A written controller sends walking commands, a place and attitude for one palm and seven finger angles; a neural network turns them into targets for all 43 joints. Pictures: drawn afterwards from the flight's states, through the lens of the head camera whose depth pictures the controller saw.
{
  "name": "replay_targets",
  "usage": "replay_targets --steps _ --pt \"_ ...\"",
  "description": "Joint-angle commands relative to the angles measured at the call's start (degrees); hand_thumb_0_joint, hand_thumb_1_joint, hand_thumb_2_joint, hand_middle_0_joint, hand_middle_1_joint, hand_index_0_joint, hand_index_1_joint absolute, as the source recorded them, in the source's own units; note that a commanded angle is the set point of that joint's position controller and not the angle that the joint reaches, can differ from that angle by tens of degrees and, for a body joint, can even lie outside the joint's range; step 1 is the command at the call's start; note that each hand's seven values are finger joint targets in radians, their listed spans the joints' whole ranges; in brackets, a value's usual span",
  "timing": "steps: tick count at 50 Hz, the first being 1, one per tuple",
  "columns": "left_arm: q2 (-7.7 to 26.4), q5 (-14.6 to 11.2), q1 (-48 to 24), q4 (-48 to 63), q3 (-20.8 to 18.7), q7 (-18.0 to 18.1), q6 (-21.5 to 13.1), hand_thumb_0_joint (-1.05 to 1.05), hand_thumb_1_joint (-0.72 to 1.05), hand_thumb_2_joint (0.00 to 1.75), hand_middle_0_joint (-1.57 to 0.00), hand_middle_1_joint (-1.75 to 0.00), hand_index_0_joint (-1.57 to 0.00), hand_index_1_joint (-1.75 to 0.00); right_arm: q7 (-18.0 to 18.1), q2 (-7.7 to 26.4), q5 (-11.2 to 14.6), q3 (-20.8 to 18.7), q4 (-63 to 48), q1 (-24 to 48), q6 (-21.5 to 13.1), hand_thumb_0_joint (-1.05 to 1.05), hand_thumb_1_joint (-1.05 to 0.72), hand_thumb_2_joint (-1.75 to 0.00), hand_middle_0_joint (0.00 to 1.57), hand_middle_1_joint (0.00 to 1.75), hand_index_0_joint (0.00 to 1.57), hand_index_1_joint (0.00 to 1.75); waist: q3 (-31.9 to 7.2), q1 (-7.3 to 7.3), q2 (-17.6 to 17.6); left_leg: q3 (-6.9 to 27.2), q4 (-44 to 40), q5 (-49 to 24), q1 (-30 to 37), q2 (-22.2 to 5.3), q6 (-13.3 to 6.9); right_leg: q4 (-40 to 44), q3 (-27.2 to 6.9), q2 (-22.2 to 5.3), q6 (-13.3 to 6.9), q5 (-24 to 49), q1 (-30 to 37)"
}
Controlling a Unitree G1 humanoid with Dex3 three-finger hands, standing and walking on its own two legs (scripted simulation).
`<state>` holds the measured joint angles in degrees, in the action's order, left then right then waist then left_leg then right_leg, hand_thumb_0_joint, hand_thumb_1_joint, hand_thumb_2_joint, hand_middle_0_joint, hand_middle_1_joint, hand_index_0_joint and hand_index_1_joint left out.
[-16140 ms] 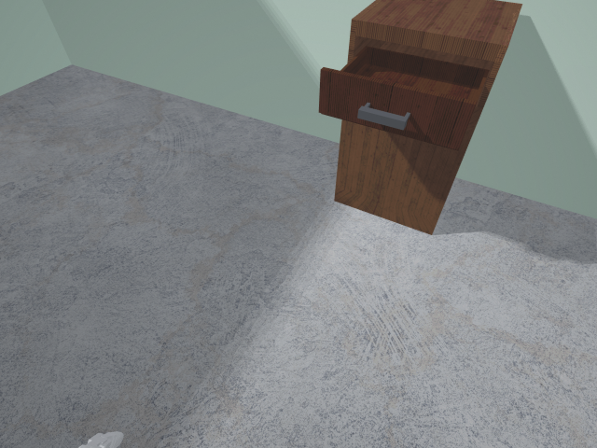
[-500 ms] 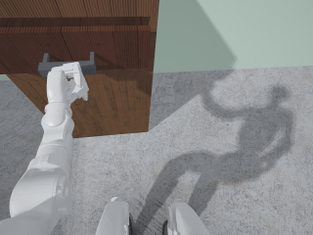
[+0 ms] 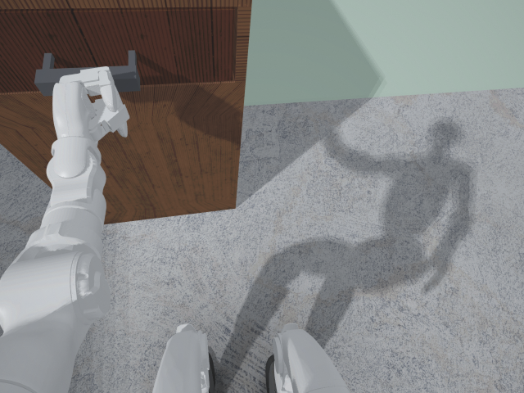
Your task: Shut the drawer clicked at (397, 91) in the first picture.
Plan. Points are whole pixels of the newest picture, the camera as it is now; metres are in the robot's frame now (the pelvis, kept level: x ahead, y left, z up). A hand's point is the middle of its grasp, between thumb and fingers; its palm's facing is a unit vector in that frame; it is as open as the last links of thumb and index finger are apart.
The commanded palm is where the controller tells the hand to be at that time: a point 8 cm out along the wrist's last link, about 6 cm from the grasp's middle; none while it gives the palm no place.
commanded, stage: push the drawer shut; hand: left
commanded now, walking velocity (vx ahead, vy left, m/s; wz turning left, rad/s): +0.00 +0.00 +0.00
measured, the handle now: (90, 69) +0.60 +0.22 +0.05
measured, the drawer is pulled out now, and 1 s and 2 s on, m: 0.00 0.00 0.00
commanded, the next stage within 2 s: pull the fist back off the drawer in 0.08 s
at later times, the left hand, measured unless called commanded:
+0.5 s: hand (118, 109) +0.52 +0.17 +0.05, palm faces +0.08 -1.00 -0.03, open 2.8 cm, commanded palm +0.50 +0.19 +0.06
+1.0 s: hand (115, 125) +0.49 +0.17 +0.05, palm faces +0.10 -0.99 -0.02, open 3.3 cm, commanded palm +0.46 +0.21 +0.06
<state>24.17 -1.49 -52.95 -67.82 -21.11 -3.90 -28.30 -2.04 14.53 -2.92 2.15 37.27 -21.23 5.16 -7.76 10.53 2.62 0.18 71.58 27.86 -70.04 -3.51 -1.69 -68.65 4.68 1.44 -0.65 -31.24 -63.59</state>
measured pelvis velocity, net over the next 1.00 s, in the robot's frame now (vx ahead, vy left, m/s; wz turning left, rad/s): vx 0.02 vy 0.01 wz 0.00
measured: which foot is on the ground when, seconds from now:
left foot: down 0.00-1.00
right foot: down 0.00-1.00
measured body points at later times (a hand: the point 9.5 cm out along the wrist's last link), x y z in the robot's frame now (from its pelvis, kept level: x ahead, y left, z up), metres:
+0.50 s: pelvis -0.03 +0.01 -0.01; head +0.13 +0.05 +0.41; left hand +0.51 +0.23 +0.06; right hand -0.03 -0.26 -0.12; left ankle +0.04 +0.10 -0.63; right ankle +0.01 -0.12 -0.63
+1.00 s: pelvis +0.02 +0.01 +0.01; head +0.16 +0.03 +0.44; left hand +0.48 +0.23 +0.05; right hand +0.06 -0.25 -0.11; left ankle +0.04 +0.10 -0.63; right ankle +0.01 -0.12 -0.63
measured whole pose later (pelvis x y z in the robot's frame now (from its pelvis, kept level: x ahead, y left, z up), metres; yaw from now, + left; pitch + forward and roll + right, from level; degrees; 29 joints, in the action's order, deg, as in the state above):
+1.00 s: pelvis +0.02 +0.01 +0.01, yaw +0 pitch +25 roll -4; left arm 18.4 -4.8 -40.1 -54.9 -17.0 -2.6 -28.7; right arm -2.9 13.9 -1.8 0.8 35.7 -18.9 5.7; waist -8.5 7.5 1.9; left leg -0.8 69.1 29.2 -64.7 -3.2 -2.0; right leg -65.7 3.6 1.3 -0.1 -32.0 -58.4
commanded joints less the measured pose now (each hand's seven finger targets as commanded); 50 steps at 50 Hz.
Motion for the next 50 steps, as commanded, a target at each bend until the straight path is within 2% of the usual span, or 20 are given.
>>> replay_targets --steps 1,2,7,9,11,14,18,19,24,25,27,29,34,37,38,40,45,48,49,50 --pt "13.66 0.77 -37.6 12.37 0.44 2.1 -2.77 0.0 0.9 0.9 -1.4 -1.6 -1.4 -1.6 1.02 10.89 -0.09 -3.84 -1.07 -10.47 -0.95 0.0 -0.9 -0.9 0.2 0.3 0.2 0.3 -26.75 5.54 7.16 5.14 -6.3 -14.4 28.08 1.29 -0.54 9.77 -2.13 1.94 -0.53 11.67 0.75" --pt "15.03 0.95 -38.16 12.71 -0.28 2.26 -2.88 0.0 0.9 0.9 -1.4 -1.6 -1.4 -1.6 1.11 11.09 -0.14 -3.79 -1.11 -10.43 -1.07 0.0 -0.9 -0.9 0.2 0.3 0.2 0.3 -27.49 5.32 8.11 5.16 -6.27 -13.95 28.2 1.32 -0.47 9.71 -2.24 1.94 -0.66 11.29 0.67" --pt "15.39 1.38 -42.59 10.32 1.55 2.55 -2.2 0.0 0.9 0.9 -1.4 -1.6 -1.4 -1.6 1.73 11.44 -0.05 -3.1 -0.95 -9.99 -1.8 0.0 -0.9 -0.9 0.2 0.3 0.2 0.3 -26.55 7.59 8.32 5.74 -5.91 -7.84 25.51 1.41 -0.84 9.83 -2.43 1.96 -0.53 7.21 -2.19" --pt "16.23 1.66 -44.33 10.07 1.88 2.55 -1.98 0.0 0.9 0.9 -1.4 -1.6 -1.4 -1.6 2.0 11.65 0.03 -2.8 -1.08 -9.68 -2.25 0.0 -0.9 -0.9 0.2 0.3 0.2 0.3 -26.95 7.87 10.03 6.2 -6.23 -6.04 25.79 1.39 -0.75 9.53 -2.33 1.91 -0.66 6.14 -3.46" --pt "15.57 1.65 -44.27 10.13 2.4 2.45 -1.64 0.0 0.9 0.9 -1.4 -1.6 -1.4 -1.6 2.06 11.68 -0.13 -2.72 -1.23 -9.57 -2.65 0.0 -0.9 -0.9 0.2 0.3 0.2 0.3 -28.12 7.53 10.89 6.69 -6.48 -4.84 26.23 1.49 -0.68 9.19 -2.07 1.83 -0.84 5.48 -3.76" --pt "17.21 1.4 -43.58 9.95 0.99 2.31 -1.14 0.0 0.9 0.9 -1.4 -1.6 -1.4 -1.6 1.95 12.08 -0.16 -2.56 -1.53 -9.57 -2.94 0.0 -0.9 -0.9 0.2 0.3 0.2 0.3 -29.41 6.72 11.44 7.05 -6.54 -4.56 26.44 1.4 -0.54 8.74 -1.84 1.76 -1.01 5.39 -3.51" --pt "13.92 1.07 -42.37 8.91 3.03 2.0 -0.14 0.0 0.9 0.9 -1.4 -1.6 -1.4 -1.6 1.5 12.0 -0.18 -2.55 -1.78 -9.45 -3.26 0.0 -0.9 -0.9 0.2 0.3 0.2 0.3 -28.12 6.66 11.9 7.93 -7.46 -2.81 26.99 1.34 -0.39 8.64 -1.42 1.67 -1.14 4.67 -5.01" --pt "14.8 1.07 -42.4 10.14 2.12 2.15 -0.17 0.0 0.9 0.9 -1.4 -1.6 -1.4 -1.6 1.5 12.26 -0.28 -2.7 -1.71 -9.34 -3.26 0.0 -0.9 -0.9 0.2 0.3 0.2 0.3 -28.84 6.42 11.52 8.27 -7.55 -2.52 27.5 1.08 -0.29 8.46 -1.25 1.59 -1.06 4.68 -5.07" --pt "13.21 0.35 -35.83 12.45 1.73 2.32 -0.45 0.0 0.9 0.9 -1.4 -1.6 -1.4 -1.6 0.77 12.12 -0.17 -3.05 -2.66 -8.98 -3.1 0.0 -0.9 -0.9 0.2 0.3 0.2 0.3 -31.08 3.7 12.22 8.65 -8.98 -5.26 31.06 0.89 0.37 8.28 -0.78 1.59 -1.44 6.1 -3.71" --pt "11.55 -0.01 -35.15 12.39 2.6 2.35 -0.36 0.0 0.9 0.9 -1.4 -1.6 -1.4 -1.6 0.64 11.96 -0.19 -3.11 -2.63 -8.9 -3.02 0.0 -0.9 -0.9 0.2 0.3 0.2 0.3 -30.39 3.93 11.32 8.81 -9.33 -4.81 31.11 0.84 0.38 8.48 -0.61 1.65 -1.33 5.99 -3.65" --pt "11.21 -0.1 -32.5 12.17 2.35 2.61 -0.22 0.0 0.9 0.9 -1.4 -1.6 -1.4 -1.6 0.46 11.8 -0.11 -3.14 -2.85 -8.72 -2.86 0.0 -0.9 -0.9 0.2 0.3 0.2 0.3 -28.44 3.48 9.12 7.85 -9.44 -4.08 28.85 1.02 0.19 9.05 -0.83 1.7 -1.18 5.45 -2.07" --pt "11.2 -0.06 -29.92 13.01 1.73 2.91 -0.75 0.0 0.9 0.9 -1.4 -1.6 -1.4 -1.6 0.26 11.75 -0.03 -3.31 -3.18 -8.76 -2.64 0.0 -0.9 -0.9 0.2 0.3 0.2 0.3 -28.13 2.46 9.08 7.63 -9.98 -5.86 29.94 0.97 0.36 9.11 -0.67 1.66 -1.29 6.27 -1.53" --pt "10.61 -0.83 -20.73 13.86 -0.07 2.92 -1.53 0.0 0.9 0.9 -1.4 -1.6 -1.4 -1.6 -0.08 11.05 0.39 -3.7 -4.29 -8.33 -1.81 0.0 -0.9 -0.9 0.2 0.3 0.2 0.3 -28.0 0.45 4.96 4.91 -9.41 -10.22 27.58 1.36 0.02 10.04 -1.36 1.87 -1.03 8.72 4.04" --pt "12.12 -1.92 -15.16 17.13 -2.38 2.5 -2.34 0.0 0.9 0.9 -1.4 -1.6 -1.4 -1.6 -0.08 10.62 0.72 -3.97 -5.23 -7.95 -1.18 0.0 -0.9 -0.9 0.2 0.3 0.2 0.3 -28.12 -1.29 2.04 3.27 -9.5 -13.65 26.14 1.55 -0.17 10.62 -2.06 2.05 -0.85 12.26 9.63" --pt "10.52 -2.08 -13.72 18.87 -1.21 2.2 -2.96 0.0 0.9 0.9 -1.4 -1.6 -1.4 -1.6 -0.21 10.35 0.71 -4.01 -5.69 -7.69 -1.11 0.0 -0.9 -0.9 0.2 0.3 0.2 0.3 -29.28 -1.87 4.16 3.14 -9.5 -15.44 27.58 1.72 0.0 10.15 -2.2 2.09 -1.03 13.72 9.87" --pt "8.22 -2.5 -13.5 22.48 0.4 1.94 -3.95 0.0 0.9 0.9 -1.4 -1.6 -1.4 -1.6 -0.34 9.73 0.91 -4.35 -5.61 -7.13 -0.84 0.0 -0.9 -0.9 0.2 0.3 0.2 0.3 -29.12 -1.6 4.85 2.73 -9.44 -18.26 29.7 1.59 0.13 10.31 -2.12 2.05 -0.88 16.61 10.25" --pt "4.42 -3.15 -14.37 26.05 3.48 1.49 -5.16 0.0 0.9 0.9 -1.4 -1.6 -1.4 -1.6 -0.05 9.46 1.18 -5.22 -4.13 -7.26 -0.54 0.0 -0.9 -0.9 0.2 0.3 0.2 0.3 -28.47 -0.19 5.07 3.26 -8.88 -23.78 34.66 1.33 0.44 10.18 -1.72 2.12 -0.73 20.9 8.81" --pt "1.87 -3.58 -12.15 27.61 5.64 0.86 -4.86 0.0 0.9 0.9 -1.4 -1.6 -1.4 -1.6 0.06 9.39 1.3 -5.59 -3.89 -6.99 -0.49 0.0 -0.9 -0.9 0.2 0.3 0.2 0.3 -29.97 -0.47 7.19 3.63 -8.81 -28.46 38.6 1.17 0.81 9.9 -1.42 2.04 -0.95 23.22 8.21" --pt "1.31 -3.62 -10.28 26.43 5.64 0.82 -4.41 0.0 0.9 0.9 -1.4 -1.6 -1.4 -1.6 0.05 9.3 1.39 -5.66 -3.63 -6.93 -0.33 0.0 -0.9 -0.9 0.2 0.3 0.2 0.3 -29.87 -0.84 6.38 3.91 -9.0 -29.39 39.05 1.11 0.99 10.01 -1.15 2.04 -0.9 23.43 8.19" --pt "1.99 -4.05 -6.98 29.25 4.99 0.73 -4.05 0.0 0.9 0.9 -1.4 -1.6 -1.4 -1.6 -0.08 9.37 1.61 -5.78 -4.5 -6.51 -0.16 0.0 -0.9 -0.9 0.2 0.3 0.2 0.3 -31.37 -2.49 7.68 3.69 -9.83 -31.46 40.76 1.11 1.11 10.5 -1.21 2.03 -1.03 24.51 10.19"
